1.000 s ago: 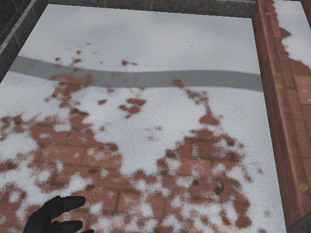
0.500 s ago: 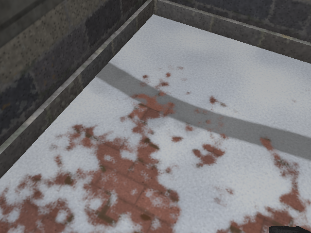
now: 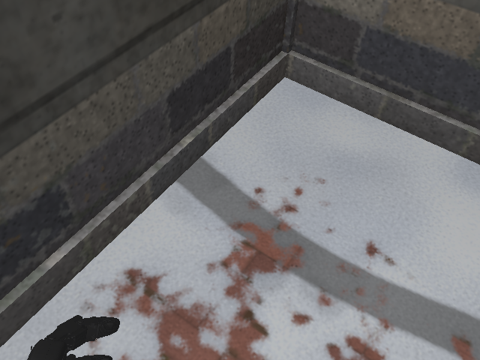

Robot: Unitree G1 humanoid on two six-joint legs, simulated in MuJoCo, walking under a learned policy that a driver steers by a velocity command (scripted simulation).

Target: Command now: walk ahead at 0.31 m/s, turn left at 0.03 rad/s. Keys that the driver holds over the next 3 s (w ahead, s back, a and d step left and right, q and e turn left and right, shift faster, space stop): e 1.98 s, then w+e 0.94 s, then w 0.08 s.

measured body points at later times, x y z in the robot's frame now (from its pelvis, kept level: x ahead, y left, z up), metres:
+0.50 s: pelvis +0.12 +0.01 +0.01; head +0.15 +0.02 +0.46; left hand +0.30 +0.27 -0.11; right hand +0.21 -0.30 -0.08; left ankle +0.19 +0.11 -0.73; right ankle +0.13 -0.12 -0.70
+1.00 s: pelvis +0.10 -0.04 +0.01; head +0.12 -0.08 +0.46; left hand +0.38 +0.13 -0.07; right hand +0.06 -0.36 -0.11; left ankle +0.18 +0.10 -0.65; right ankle +0.06 -0.12 -0.73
